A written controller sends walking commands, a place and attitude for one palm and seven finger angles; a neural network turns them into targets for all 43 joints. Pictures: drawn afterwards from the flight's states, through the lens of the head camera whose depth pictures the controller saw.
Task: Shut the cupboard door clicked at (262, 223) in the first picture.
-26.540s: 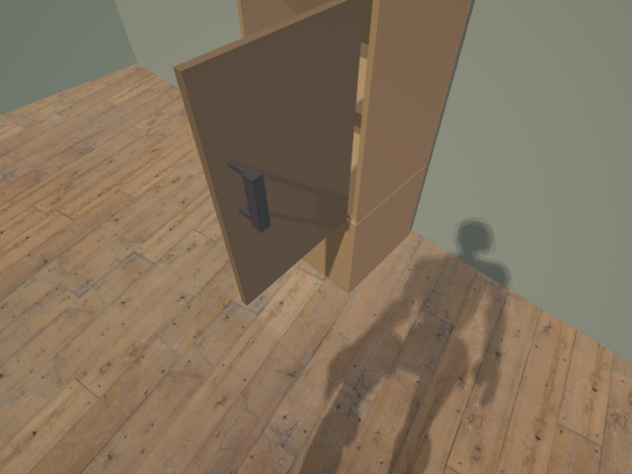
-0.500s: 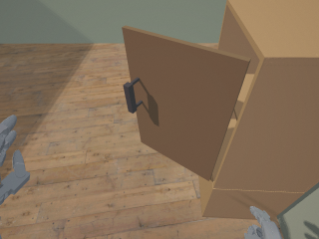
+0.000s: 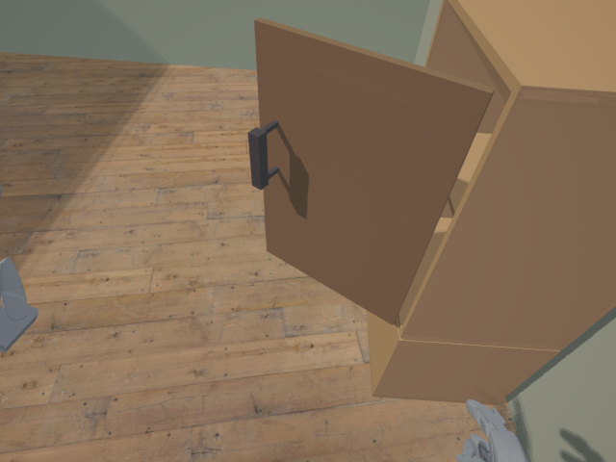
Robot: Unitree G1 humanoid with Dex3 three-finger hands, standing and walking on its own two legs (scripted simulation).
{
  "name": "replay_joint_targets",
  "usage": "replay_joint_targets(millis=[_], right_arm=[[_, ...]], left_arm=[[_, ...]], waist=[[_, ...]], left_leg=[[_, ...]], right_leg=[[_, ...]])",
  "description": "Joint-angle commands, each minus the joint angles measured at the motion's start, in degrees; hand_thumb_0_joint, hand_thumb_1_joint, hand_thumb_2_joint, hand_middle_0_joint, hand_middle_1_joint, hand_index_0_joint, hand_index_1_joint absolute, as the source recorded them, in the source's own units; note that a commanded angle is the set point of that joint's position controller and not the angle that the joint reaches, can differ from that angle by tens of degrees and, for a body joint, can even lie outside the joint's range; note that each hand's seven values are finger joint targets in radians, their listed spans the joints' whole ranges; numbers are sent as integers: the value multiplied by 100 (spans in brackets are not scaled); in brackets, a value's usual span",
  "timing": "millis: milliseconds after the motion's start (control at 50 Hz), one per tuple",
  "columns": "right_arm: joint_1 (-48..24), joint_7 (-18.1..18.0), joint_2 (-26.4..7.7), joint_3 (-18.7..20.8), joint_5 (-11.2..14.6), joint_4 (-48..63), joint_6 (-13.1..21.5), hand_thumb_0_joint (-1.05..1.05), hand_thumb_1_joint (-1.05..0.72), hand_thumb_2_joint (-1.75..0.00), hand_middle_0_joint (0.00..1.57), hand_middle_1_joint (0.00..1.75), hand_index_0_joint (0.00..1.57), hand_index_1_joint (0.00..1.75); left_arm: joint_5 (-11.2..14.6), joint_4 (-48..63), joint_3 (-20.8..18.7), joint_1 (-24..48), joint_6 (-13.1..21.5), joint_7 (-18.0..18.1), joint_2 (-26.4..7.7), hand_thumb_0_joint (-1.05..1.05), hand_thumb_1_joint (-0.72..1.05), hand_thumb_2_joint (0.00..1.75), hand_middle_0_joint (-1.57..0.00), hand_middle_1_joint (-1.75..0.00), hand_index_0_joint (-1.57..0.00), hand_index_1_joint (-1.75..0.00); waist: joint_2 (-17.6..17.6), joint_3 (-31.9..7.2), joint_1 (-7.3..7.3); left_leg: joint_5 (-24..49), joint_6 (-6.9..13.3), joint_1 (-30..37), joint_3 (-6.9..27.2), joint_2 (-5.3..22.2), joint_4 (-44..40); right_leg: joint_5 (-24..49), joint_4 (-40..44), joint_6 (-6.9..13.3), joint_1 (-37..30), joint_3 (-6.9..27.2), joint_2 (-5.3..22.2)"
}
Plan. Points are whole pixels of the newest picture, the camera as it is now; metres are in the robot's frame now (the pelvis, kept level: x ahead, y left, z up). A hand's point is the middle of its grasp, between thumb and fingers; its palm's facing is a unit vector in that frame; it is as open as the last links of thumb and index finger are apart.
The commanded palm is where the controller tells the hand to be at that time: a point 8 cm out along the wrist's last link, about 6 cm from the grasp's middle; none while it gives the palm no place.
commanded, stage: step back with the hand held close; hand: left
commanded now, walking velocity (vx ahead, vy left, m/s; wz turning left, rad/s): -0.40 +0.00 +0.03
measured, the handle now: (266, 154) +0.66 +0.13 +0.03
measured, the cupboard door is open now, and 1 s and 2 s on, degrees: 58 58 58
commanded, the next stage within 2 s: stop stepping back and stand still in 1.58 s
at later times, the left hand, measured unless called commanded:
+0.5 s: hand (24, 331) +0.18 +0.26 +0.18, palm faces +0.47 -0.75 -0.47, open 7.4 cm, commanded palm +0.12 +0.29 +0.20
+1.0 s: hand (7, 345) +0.17 +0.27 +0.18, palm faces +0.47 -0.75 -0.46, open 7.4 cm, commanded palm +0.10 +0.30 +0.20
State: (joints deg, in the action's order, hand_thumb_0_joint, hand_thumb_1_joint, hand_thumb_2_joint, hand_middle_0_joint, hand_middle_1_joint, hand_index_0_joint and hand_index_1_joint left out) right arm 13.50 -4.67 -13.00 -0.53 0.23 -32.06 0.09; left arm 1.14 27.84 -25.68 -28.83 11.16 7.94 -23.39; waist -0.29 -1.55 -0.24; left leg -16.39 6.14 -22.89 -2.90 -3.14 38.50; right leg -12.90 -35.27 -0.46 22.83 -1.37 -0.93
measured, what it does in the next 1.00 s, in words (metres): stands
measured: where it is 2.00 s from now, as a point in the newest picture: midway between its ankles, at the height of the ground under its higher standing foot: outside the picture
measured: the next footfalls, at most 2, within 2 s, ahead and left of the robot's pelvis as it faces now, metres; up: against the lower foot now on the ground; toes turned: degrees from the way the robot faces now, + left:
right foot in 1.24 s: -0.22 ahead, -0.12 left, +0.00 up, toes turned +0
left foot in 1.52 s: -0.01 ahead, +0.04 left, +0.00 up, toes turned -1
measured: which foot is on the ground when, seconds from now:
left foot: down 0.00-1.00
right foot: down 0.00-0.96, up 0.98-1.00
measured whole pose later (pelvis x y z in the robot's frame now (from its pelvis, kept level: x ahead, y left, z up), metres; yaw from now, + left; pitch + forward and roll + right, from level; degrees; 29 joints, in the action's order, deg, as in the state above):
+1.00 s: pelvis -0.03 +0.00 +0.00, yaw +2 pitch +2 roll -3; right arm 13.4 -4.4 -12.2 0.7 -0.4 -34.5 2.1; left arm -0.3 30.7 -27.4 -29.6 15.3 8.7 -24.7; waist 0.8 -1.6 1.9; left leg -13.5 5.8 -28.2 -2.7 -1.3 40.0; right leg -11.4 -36.8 -0.7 26.1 0.1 -2.9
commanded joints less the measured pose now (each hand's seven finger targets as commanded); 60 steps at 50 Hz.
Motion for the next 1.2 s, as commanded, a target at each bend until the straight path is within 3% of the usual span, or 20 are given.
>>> replay_joint_targets(millis=[0,40,80,240,400,500,560,680,720,780,840,880,940,960,980,1000,1060,1100,1140,1180], right_arm=[[-580,-81,-924,406,-16,895,357,0,-90,-90,20,30,20,30],[-596,-66,-943,421,-46,866,373,0,-90,-90,20,30,20,30],[-592,-37,-907,410,-33,878,380,0,-90,-90,20,30,20,30],[-533,0,-871,448,-41,808,461,0,-90,-90,20,30,20,30],[-501,-29,-844,445,-40,734,489,0,-90,-90,20,30,20,30],[-568,-68,-863,444,-65,701,519,0,-90,-90,20,30,20,30],[-562,-83,-820,475,-90,680,537,0,-90,-90,20,30,20,30],[-524,-38,-801,465,-90,690,504,0,-90,-90,20,30,20,30],[-520,-29,-782,458,-75,703,494,0,-90,-90,20,30,20,30],[-494,-18,-708,441,-94,674,474,0,-90,-90,20,30,20,30],[-472,-7,-714,468,-89,626,454,0,-90,-90,20,30,20,30],[-491,-25,-712,434,-52,654,452,0,-90,-90,20,30,20,30],[-632,-103,-829,467,-41,678,549,0,-90,-90,20,30,20,30],[-622,-126,-830,484,-78,654,574,0,-90,-90,20,30,20,30],[-615,-120,-825,504,-101,663,599,0,-90,-90,20,30,20,30],[-574,-117,-789,518,-129,627,632,0,-90,-90,20,30,20,30],[-588,-78,-715,472,-177,483,765,0,-90,-90,20,30,20,30],[-620,-24,-722,433,-177,340,860,0,-90,-90,20,30,20,30],[-533,25,-700,439,-210,126,944,0,-90,-90,20,30,20,30],[-599,79,-685,426,-182,60,989,0,-90,-90,20,30,20,30]], left_arm=[[-55,1139,-650,585,417,128,-1072,0,90,90,-20,-30,-20,-30],[-97,1109,-822,602,458,149,-1229,0,90,90,-20,-30,-20,-30],[-99,1172,-722,604,509,138,-1114,0,90,90,-20,-30,-20,-30],[-108,1280,-1022,240,687,175,-1286,0,90,90,-20,-30,-20,-30],[-95,1217,-910,250,727,196,-1178,0,90,90,-20,-30,-20,-30],[-130,1292,-825,441,724,181,-1103,0,90,90,-20,-30,-20,-30],[-119,1335,-854,465,709,150,-1113,0,90,90,-20,-30,-20,-30],[-146,1423,-846,453,697,120,-1091,0,90,90,-20,-30,-20,-30],[-154,1411,-817,517,688,134,-1076,0,90,90,-20,-30,-20,-30],[-127,1328,-789,456,670,178,-1115,0,90,90,-20,-30,-20,-30],[-96,1344,-877,276,701,240,-1244,0,90,90,-20,-30,-20,-30],[-66,1388,-776,178,716,241,-1137,0,90,90,-20,-30,-20,-30],[-98,1457,-922,191,759,213,-1155,0,90,90,-20,-30,-20,-30],[-86,1372,-884,181,726,181,-1080,0,90,90,-20,-30,-20,-30],[-90,1407,-836,286,689,145,-1057,0,90,90,-20,-30,-20,-30],[-51,1365,-847,266,668,125,-1077,0,90,90,-20,-30,-20,-30],[28,1347,-623,155,701,63,-931,0,90,90,-20,-30,-20,-30],[85,1477,-463,204,731,39,-910,0,90,90,-20,-30,-20,-30],[83,1575,-430,214,763,45,-956,0,90,90,-20,-30,-20,-30],[147,1666,-464,214,752,34,-1069,0,90,90,-20,-30,-20,-30]], waist=[[-427,-176,72],[-442,-110,55],[-414,-125,75],[-314,-448,71],[-281,-407,104],[-653,-289,105],[-595,-402,90],[-443,-430,108],[-348,-355,125],[-15,-268,147],[-42,-450,176],[-182,-547,187],[-1043,-649,115],[-1125,-586,94],[-1136,-479,84],[-867,-411,75],[-683,-457,55],[-983,-686,47],[-1313,-1040,28],[-1268,-1555,-48]], left_leg=[[-2369,134,-2765,1536,1269,-2005],[-2414,140,-2957,1567,1251,-1958],[-2410,128,-3002,1541,1206,-1831],[-2191,64,-3005,1572,1156,-1636],[-2222,30,-2900,1528,1133,-1542],[-2564,162,-3229,1762,1446,-2083],[-2212,183,-3185,1851,1552,-2088],[-2450,73,-3165,1584,1273,-1672],[-2617,23,-3046,1467,1130,-1436],[-2105,-132,-2352,1323,929,-1046],[-1671,-200,-1661,1237,871,-1033],[-1629,-139,-1640,1314,997,-1366],[-2330,149,-2722,1911,1696,-2515],[-2471,205,-2944,2066,1954,-2771],[-2349,247,-2913,2163,2085,-2824],[-1875,254,-2599,2208,2123,-2729],[-335,130,-1247,1984,1989,-2402],[791,29,-257,1826,1908,-2299],[2531,-91,883,1607,1790,-2009],[4225,-167,2048,1346,1743,-1636]], right_leg=[[397,-551,61,-2480,762,175],[385,-564,87,-2516,839,214],[360,-572,130,-2451,945,264],[541,-545,207,-2515,1114,361],[281,-328,247,-2259,1295,444],[323,-865,113,-2496,865,85],[756,-1014,87,-2685,770,-2],[612,-663,232,-2519,1305,280],[214,-341,299,-2195,1564,419],[-105,261,447,-1388,1845,734],[-247,600,452,-973,1675,797],[-93,372,304,-1139,1277,515],[485,-897,26,-2445,550,-173],[427,-1238,-36,-2643,413,-315],[160,-1440,-58,-2567,402,-404],[-66,-1349,-44,-2330,418,-404],[-532,-516,-19,-1590,385,-371],[-656,44,-16,-1214,307,-378],[-529,653,-5,-870,249,-330],[-468,1050,-61,-613,196,-327]])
